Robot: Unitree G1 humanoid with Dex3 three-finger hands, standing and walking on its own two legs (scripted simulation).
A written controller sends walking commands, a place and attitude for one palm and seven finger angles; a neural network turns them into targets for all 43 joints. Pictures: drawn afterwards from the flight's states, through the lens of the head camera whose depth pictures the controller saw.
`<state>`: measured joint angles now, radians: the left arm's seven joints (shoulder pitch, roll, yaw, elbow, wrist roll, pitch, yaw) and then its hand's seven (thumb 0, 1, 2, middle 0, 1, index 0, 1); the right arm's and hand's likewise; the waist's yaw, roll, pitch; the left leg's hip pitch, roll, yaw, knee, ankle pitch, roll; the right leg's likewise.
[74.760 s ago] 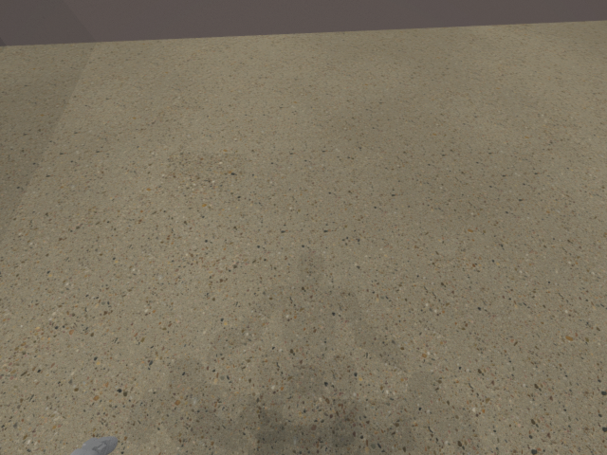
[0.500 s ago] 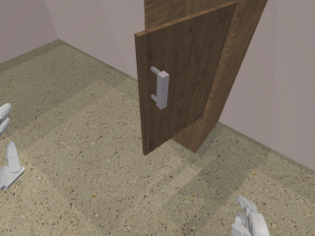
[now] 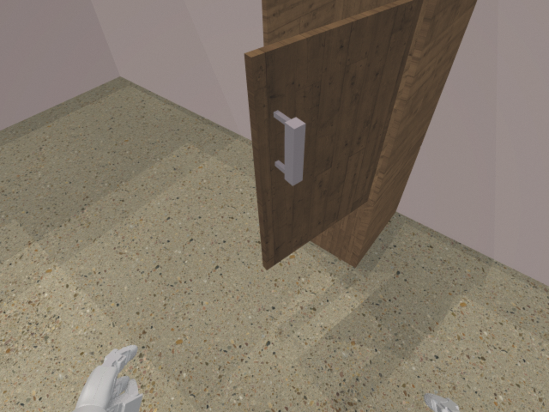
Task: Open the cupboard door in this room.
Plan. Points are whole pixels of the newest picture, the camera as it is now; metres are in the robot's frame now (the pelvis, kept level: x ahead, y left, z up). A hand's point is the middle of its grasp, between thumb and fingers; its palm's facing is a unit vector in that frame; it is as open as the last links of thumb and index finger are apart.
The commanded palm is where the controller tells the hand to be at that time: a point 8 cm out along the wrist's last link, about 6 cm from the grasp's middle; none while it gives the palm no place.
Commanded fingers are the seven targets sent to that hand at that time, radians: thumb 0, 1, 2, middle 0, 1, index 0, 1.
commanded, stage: let the arm hang, fingers relaxed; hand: left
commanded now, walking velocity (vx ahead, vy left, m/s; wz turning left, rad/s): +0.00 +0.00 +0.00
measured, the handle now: (286, 147) +0.54 +0.00 +0.09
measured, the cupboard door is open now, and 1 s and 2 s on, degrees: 76 76 76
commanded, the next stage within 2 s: look to check the result in 0.90 s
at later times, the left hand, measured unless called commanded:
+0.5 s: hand out of the picture -0.08 +0.20 -0.16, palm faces +0.05 -0.98 -0.20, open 7.3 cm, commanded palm none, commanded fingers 0.00 0.90 0.90 -0.20 -0.30 -0.20 -0.30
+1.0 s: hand out of the picture -0.02 +0.18 -0.16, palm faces +0.04 -0.99 -0.16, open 7.3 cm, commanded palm none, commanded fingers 0.00 0.90 0.90 -0.20 -0.30 -0.20 -0.30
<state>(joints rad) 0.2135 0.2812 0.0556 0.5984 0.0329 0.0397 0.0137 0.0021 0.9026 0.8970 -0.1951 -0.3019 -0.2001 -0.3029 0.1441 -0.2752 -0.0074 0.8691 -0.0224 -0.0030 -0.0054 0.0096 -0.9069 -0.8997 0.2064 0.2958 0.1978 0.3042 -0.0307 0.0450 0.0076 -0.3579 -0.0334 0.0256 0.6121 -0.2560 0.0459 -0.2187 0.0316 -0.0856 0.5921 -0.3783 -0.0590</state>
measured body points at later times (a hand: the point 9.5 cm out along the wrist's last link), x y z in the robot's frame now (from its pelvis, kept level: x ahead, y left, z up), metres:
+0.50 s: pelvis -0.01 +0.03 +0.02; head +0.01 +0.02 +0.46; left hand -0.08 +0.25 -0.14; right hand -0.02 -0.18 -0.15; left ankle +0.04 +0.09 -0.73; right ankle -0.04 -0.08 -0.73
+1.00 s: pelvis +0.00 +0.03 +0.02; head +0.01 +0.03 +0.47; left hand -0.02 +0.23 -0.15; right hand -0.02 -0.18 -0.15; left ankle +0.04 +0.09 -0.73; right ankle -0.04 -0.08 -0.73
